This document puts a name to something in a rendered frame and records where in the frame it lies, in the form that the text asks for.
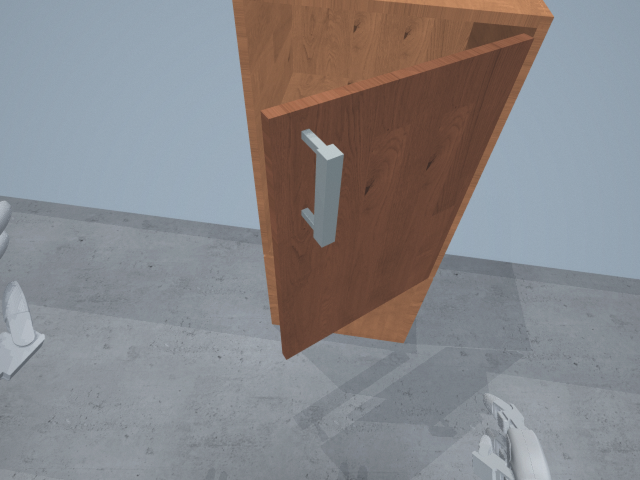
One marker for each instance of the robot right hand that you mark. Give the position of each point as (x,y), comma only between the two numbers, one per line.
(521,456)

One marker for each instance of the handle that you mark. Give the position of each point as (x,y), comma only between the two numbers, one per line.
(329,164)

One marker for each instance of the cupboard door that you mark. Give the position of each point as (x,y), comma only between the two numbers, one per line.
(412,140)

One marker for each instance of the robot left hand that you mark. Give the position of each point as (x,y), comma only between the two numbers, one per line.
(22,341)

